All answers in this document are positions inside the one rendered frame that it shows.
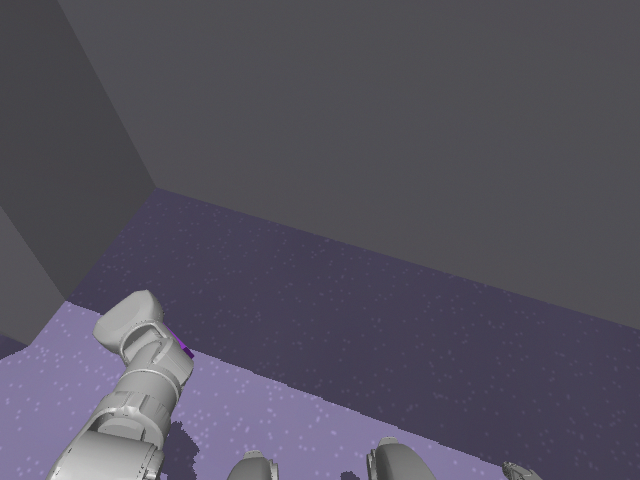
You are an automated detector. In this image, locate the left robot hand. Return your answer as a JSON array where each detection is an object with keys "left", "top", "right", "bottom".
[{"left": 92, "top": 290, "right": 164, "bottom": 355}]

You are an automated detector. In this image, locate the small box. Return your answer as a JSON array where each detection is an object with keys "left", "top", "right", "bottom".
[{"left": 163, "top": 323, "right": 194, "bottom": 359}]

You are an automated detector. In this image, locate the left robot arm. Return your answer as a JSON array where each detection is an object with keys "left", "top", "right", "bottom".
[{"left": 45, "top": 320, "right": 194, "bottom": 480}]

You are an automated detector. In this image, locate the right robot hand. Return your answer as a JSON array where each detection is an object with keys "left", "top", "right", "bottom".
[{"left": 502, "top": 462, "right": 542, "bottom": 480}]

